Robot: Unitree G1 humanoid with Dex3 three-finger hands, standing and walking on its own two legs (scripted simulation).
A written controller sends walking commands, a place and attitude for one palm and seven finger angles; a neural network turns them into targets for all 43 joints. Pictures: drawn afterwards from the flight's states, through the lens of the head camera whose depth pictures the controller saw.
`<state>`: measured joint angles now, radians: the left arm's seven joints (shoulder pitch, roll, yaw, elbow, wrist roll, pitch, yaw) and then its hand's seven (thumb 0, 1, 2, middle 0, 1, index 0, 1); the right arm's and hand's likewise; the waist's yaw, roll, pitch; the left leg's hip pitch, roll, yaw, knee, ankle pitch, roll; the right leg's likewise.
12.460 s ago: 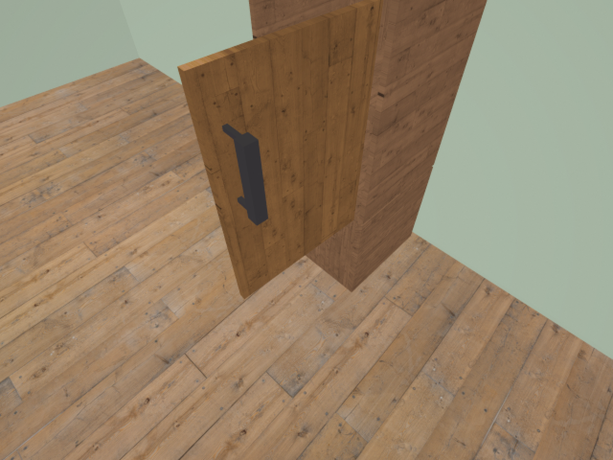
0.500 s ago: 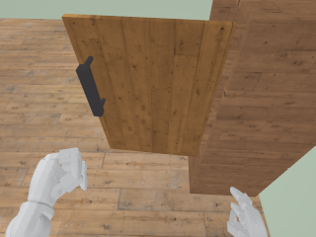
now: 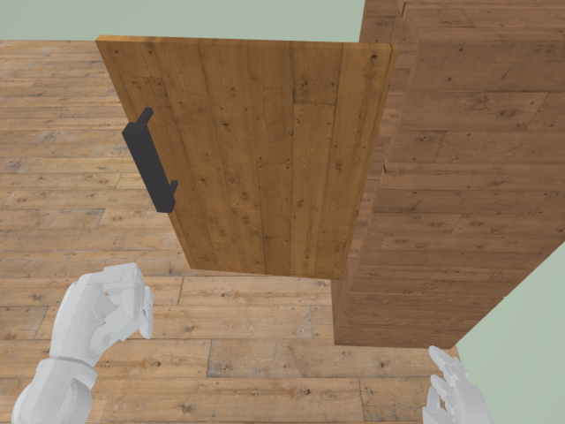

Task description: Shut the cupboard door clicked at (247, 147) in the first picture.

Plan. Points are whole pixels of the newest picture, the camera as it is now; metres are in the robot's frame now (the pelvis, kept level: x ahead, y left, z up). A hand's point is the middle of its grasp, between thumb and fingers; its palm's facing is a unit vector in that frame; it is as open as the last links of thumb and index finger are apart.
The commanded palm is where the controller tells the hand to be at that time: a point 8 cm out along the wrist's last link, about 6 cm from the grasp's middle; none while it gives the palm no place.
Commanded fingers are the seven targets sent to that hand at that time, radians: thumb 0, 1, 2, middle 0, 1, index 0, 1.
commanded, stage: bring the fist close to the handle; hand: left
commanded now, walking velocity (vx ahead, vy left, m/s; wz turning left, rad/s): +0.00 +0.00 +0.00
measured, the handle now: (157, 162) +0.49 +0.25 +0.09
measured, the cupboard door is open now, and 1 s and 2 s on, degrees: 87 87 84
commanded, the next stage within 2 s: push the door shut along its arc in 1.50 s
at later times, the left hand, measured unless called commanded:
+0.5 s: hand (145, 264) +0.29 +0.20 +0.10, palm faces -0.02 -1.00 -0.03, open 3.1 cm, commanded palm +0.27 +0.25 +0.09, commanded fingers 0.00 0.90 0.90 -1.30 -1.50 -1.30 -1.50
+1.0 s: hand (156, 212) +0.38 +0.22 +0.10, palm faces +0.00 -1.00 -0.02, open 3.1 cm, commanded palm +0.36 +0.27 +0.09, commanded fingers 0.00 0.90 0.90 -1.30 -1.50 -1.30 -1.50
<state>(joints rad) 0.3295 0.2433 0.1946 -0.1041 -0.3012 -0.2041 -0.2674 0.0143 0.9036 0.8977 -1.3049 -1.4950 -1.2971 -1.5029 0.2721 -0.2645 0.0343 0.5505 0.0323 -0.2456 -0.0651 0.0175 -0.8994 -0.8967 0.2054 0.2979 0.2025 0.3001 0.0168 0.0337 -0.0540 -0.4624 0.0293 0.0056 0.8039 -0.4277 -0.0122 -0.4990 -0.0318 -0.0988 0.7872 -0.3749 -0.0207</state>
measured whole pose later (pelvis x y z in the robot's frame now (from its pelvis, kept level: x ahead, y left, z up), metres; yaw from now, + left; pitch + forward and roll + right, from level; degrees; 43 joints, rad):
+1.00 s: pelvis +0.00 +0.01 +0.00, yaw -1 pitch +8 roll +0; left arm -0.38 0.35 0.31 0.61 -0.25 -0.22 -0.31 0.01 0.90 0.90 -1.31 -1.50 -1.30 -1.50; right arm 0.28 -0.27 0.03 0.63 0.03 -0.13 -0.08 0.01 -0.90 -0.90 0.21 0.30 0.20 0.30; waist -0.03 0.02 -0.04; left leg -0.50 0.02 0.03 0.76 -0.40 0.00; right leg -0.55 -0.03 -0.08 0.75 -0.34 -0.01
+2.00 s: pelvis -0.01 +0.01 +0.00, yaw -1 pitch +11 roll -1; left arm -0.70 0.46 0.31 1.00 -0.23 -0.31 -0.42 0.01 0.90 0.90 -1.31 -1.50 -1.33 -1.50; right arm 0.31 -0.29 0.04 0.65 0.04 -0.05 -0.08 0.01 -0.90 -0.90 0.21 0.30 0.20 0.30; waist -0.07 0.02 -0.05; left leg -0.61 0.02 0.01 0.82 -0.40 0.01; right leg -0.64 -0.03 -0.09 0.78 -0.33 -0.01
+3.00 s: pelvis +0.01 +0.02 -0.02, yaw -3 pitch +22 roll -3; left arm -1.12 0.65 0.34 1.26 -0.12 -0.22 -0.55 0.01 0.90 0.91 -1.30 -1.50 -1.30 -1.50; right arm 0.41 -0.29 0.05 0.65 0.00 0.01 -0.06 0.01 -0.90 -0.90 0.21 0.30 0.21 0.30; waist -0.22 0.04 -0.07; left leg -0.85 0.05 0.03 0.94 -0.47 0.02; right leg -0.87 -0.01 -0.06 0.85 -0.36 0.00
